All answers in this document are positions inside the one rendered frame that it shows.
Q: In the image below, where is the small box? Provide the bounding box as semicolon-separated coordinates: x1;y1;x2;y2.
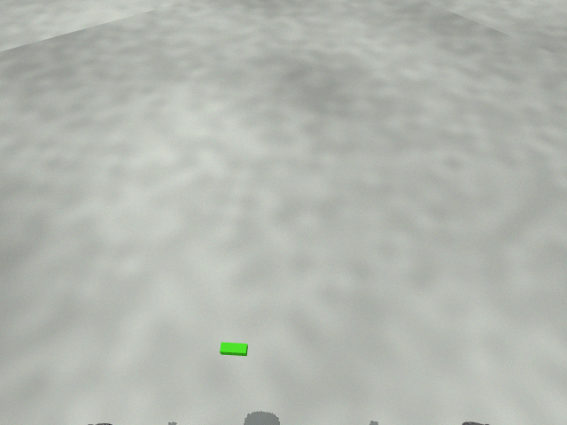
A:
220;343;248;356

